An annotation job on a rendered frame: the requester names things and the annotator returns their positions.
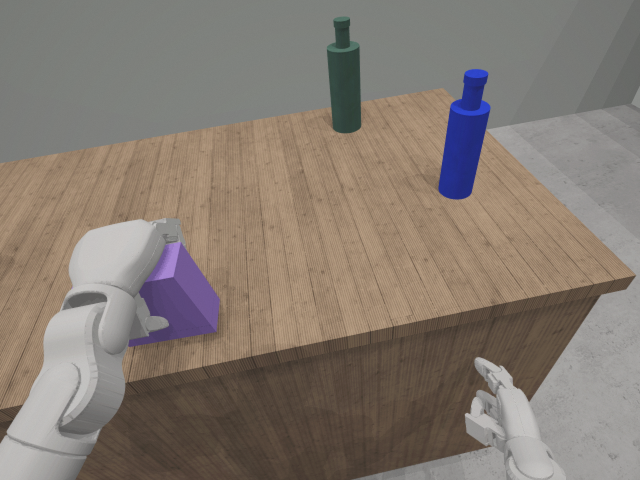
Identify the sponge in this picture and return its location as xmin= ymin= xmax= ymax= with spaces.
xmin=72 ymin=242 xmax=220 ymax=347

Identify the robot right forearm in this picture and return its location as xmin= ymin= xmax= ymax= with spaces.
xmin=504 ymin=436 xmax=566 ymax=480

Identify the robot left hand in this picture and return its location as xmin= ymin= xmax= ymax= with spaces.
xmin=69 ymin=218 xmax=187 ymax=340

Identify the table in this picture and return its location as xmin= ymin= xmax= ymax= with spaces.
xmin=0 ymin=88 xmax=636 ymax=480

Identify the robot left forearm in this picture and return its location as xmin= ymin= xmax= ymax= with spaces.
xmin=0 ymin=284 xmax=137 ymax=480

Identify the robot right hand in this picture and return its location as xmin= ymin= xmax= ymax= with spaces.
xmin=465 ymin=357 xmax=541 ymax=453

